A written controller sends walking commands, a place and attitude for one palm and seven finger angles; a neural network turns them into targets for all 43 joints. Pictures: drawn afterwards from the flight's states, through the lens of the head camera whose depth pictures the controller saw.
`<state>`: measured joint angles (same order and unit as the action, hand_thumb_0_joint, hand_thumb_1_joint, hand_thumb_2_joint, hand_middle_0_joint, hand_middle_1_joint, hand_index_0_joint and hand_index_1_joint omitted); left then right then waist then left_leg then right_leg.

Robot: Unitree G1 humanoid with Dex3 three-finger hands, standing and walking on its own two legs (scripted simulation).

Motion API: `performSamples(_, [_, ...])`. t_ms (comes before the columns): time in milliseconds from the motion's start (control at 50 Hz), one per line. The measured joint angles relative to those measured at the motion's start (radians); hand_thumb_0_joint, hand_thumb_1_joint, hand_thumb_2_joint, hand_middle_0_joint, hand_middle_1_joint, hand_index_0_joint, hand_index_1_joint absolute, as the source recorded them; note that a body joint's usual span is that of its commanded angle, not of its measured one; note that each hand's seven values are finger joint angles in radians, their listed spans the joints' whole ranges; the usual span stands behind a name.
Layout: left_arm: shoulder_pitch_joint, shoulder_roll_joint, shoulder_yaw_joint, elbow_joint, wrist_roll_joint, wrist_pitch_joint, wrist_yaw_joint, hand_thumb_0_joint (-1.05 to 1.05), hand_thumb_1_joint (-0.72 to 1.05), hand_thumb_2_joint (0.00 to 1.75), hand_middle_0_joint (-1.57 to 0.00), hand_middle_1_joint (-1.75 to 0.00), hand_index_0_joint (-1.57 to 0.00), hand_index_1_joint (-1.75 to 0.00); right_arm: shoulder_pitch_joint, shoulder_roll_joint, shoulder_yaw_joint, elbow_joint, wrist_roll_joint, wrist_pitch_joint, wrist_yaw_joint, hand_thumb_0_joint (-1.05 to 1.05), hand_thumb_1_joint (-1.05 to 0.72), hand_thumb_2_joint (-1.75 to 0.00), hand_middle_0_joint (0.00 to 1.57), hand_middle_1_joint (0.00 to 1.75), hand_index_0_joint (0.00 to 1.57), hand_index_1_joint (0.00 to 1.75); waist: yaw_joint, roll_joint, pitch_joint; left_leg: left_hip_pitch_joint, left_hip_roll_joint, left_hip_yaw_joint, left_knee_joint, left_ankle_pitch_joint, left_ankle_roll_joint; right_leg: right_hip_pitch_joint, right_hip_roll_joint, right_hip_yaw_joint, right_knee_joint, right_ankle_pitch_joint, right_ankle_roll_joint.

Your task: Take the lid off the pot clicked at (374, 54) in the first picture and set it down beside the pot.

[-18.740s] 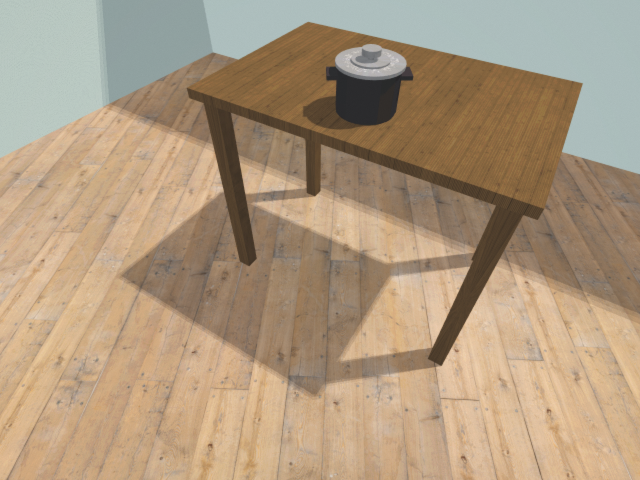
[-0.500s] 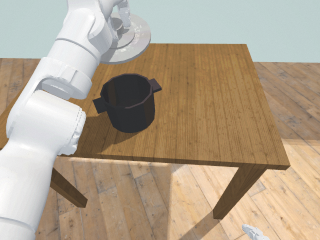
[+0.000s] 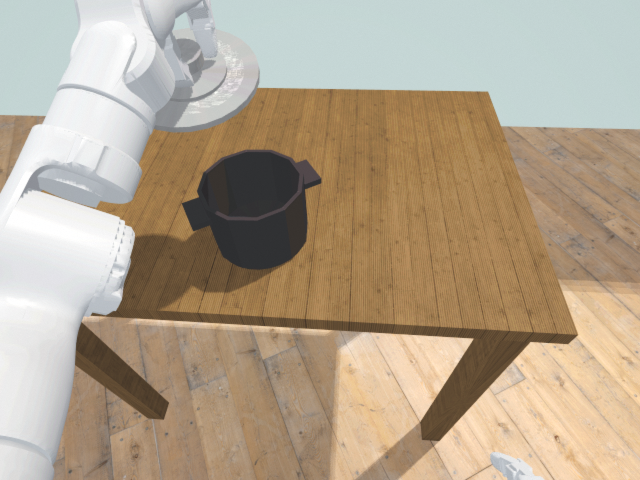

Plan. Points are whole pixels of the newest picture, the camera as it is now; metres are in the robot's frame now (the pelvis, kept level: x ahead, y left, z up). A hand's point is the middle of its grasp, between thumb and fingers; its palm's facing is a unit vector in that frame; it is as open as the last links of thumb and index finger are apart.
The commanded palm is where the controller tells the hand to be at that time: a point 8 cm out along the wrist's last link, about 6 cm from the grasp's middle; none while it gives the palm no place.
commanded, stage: move the lid sideways beside the pot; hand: left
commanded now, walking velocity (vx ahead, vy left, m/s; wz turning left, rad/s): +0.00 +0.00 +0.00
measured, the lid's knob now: (182, 57) +0.51 +0.15 +0.27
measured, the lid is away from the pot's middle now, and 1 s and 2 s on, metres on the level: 0.05 0.18 0.23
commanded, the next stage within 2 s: lower the lid onto the table in 1.66 s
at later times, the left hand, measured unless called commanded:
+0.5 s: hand (115, 56) +0.48 +0.20 +0.29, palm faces -0.15 -0.05 -0.99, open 7.3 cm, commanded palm +0.47 +0.20 +0.35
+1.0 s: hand (55, 63) +0.48 +0.27 +0.29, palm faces -0.16 -0.07 -0.98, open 7.3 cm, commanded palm +0.47 +0.27 +0.35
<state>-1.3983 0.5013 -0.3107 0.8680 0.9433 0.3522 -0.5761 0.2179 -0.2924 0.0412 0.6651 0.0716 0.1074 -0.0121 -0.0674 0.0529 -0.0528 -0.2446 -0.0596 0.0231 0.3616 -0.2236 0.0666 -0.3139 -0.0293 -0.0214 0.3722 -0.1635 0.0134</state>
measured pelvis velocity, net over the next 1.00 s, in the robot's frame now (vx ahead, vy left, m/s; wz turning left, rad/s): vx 0.00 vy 0.01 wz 0.01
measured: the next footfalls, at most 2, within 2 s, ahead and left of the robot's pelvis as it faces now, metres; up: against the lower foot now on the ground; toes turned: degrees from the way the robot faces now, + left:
none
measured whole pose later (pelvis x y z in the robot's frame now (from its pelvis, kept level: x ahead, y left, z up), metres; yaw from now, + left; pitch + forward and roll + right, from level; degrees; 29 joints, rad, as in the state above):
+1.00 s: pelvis +0.00 +0.01 +0.00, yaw +0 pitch +7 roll -1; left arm -1.34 0.75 -0.21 0.89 0.98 0.24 -0.60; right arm 0.23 -0.29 0.05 0.67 0.09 0.14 -0.03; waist -0.08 0.04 -0.03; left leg -0.26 -0.05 0.01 0.38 -0.24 0.07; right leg -0.30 -0.02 -0.03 0.33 -0.15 0.02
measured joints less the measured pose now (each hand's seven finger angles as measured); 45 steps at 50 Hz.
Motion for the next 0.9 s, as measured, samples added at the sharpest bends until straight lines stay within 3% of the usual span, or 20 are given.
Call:
performSamples(140, [-0.001,0.026,-0.024,-0.018,-0.004,-0.015,-0.006,0.00,0.28,0.67,-0.70,-0.95,-0.68,-0.96,-0.023,0.007,0.002,-0.002,0.002,-0.005,-0.004,0.01,-0.91,-0.90,0.20,0.30,0.20,0.30,0.002,-0.015,0.011,-0.011,-0.006,-0.012,0.007,0.003,0.002,-0.003,-0.007,-0.012,0.000,0.002,0.001])
performSamples(260, [-0.002,0.046,0.015,0.001,0.001,-0.036,-0.004,0.00,0.28,0.67,-0.70,-0.95,-0.69,-0.96,-0.028,0.011,0.008,0.006,0.001,-0.001,-0.005,0.01,-0.91,-0.90,0.20,0.30,0.20,0.30,-0.001,-0.009,0.002,-0.009,-0.008,-0.011,0.008,-0.001,0.006,0.001,-0.008,-0.010,-0.005,0.002,0.005])
performSamples(900, [0.049,0.225,0.084,0.030,0.030,-0.094,-0.020,0.00,0.28,0.67,-0.70,-0.95,-0.68,-0.97,0.002,-0.001,0.008,0.001,0.017,0.037,-0.017,0.01,-0.91,-0.90,0.20,0.30,0.20,0.30,-0.016,-0.013,0.020,-0.016,0.003,-0.008,0.021,-0.014,0.008,0.010,0.004,-0.008,-0.030,0.011,0.006])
